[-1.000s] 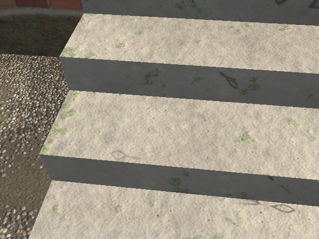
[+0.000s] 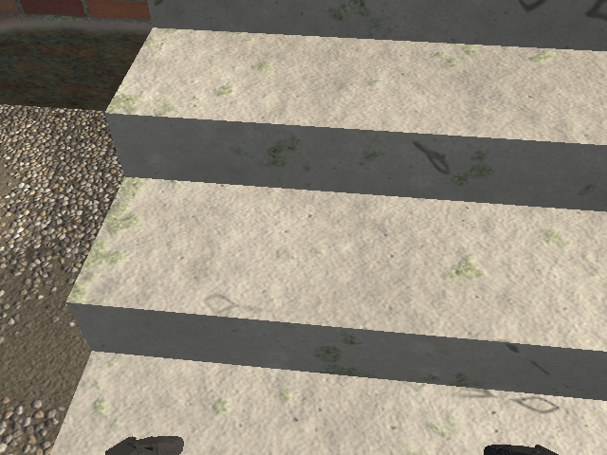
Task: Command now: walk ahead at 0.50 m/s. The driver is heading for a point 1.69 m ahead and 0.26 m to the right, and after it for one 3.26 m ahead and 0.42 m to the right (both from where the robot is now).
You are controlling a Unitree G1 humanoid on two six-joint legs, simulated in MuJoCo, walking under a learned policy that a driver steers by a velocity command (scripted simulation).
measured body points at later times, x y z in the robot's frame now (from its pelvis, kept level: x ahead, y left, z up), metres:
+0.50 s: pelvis -0.02 +0.00 +0.00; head -0.01 -0.01 +0.45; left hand +0.19 +0.21 -0.07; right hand +0.19 -0.21 -0.08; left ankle -0.05 +0.12 -0.74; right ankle -0.04 -0.11 -0.74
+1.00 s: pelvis -0.02 -0.01 +0.00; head -0.02 -0.01 +0.45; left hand +0.18 +0.21 -0.08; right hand +0.17 -0.22 -0.08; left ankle -0.05 +0.12 -0.74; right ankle -0.04 -0.11 -0.74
